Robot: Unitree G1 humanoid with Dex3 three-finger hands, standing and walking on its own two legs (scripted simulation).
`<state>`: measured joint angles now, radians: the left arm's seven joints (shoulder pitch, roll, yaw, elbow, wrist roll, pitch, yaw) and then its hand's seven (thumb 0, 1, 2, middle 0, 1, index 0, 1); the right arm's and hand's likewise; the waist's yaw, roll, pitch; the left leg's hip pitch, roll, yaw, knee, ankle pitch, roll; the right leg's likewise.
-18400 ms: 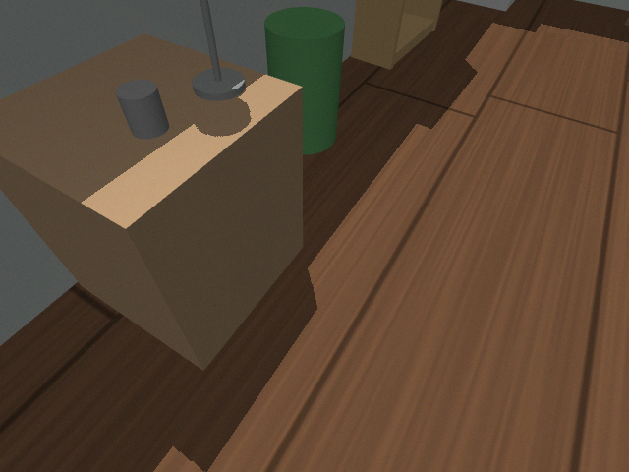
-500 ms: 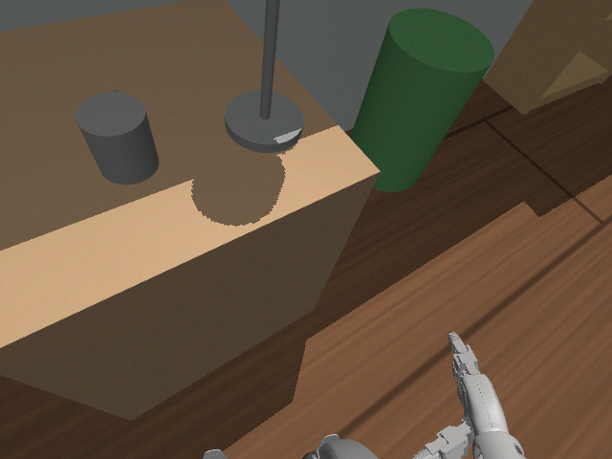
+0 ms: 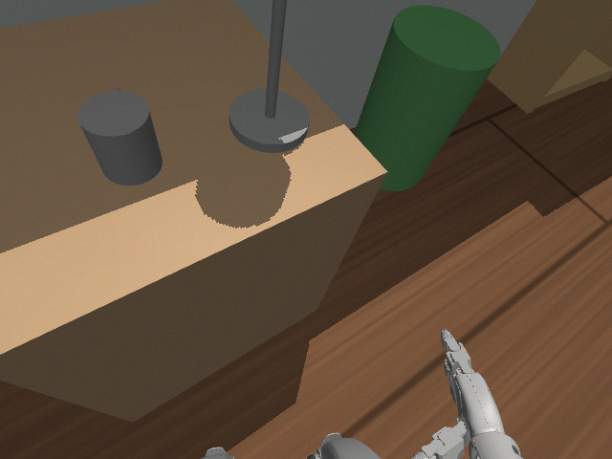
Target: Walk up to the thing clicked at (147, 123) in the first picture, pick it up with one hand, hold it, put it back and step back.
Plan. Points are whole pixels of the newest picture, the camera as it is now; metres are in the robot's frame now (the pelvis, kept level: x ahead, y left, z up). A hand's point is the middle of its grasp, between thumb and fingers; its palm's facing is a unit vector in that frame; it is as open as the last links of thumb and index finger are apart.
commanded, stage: approach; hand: left
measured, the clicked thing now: (123, 131) +0.57 +0.20 +0.04
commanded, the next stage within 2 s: close in in 0.10 s
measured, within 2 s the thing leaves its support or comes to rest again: neither
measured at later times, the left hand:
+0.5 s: hand (80, 151) +0.52 +0.24 +0.06, palm faces +0.18 -0.98 +0.03, open 17.2 cm
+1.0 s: hand (116, 155) +0.51 +0.20 +0.05, palm faces +0.16 -0.99 +0.03, open 17.7 cm
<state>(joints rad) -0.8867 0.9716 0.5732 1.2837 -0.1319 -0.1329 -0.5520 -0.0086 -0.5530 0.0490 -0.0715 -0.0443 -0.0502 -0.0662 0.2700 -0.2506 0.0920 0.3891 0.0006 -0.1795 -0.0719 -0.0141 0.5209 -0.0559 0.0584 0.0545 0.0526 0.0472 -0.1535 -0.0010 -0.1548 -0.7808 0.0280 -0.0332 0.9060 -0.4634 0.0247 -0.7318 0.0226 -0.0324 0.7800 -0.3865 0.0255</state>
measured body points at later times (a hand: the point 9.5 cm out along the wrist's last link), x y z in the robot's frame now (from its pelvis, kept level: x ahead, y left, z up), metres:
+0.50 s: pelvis -0.03 -0.01 -0.03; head +0.12 +0.03 +0.39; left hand +0.50 +0.29 +0.06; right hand +0.10 -0.28 -0.05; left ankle -0.03 +0.09 -0.69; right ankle -0.02 -0.15 -0.69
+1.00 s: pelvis -0.03 -0.01 -0.03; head +0.11 +0.03 +0.39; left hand +0.50 +0.25 +0.05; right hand +0.12 -0.29 -0.04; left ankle -0.03 +0.09 -0.69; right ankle -0.02 -0.15 -0.69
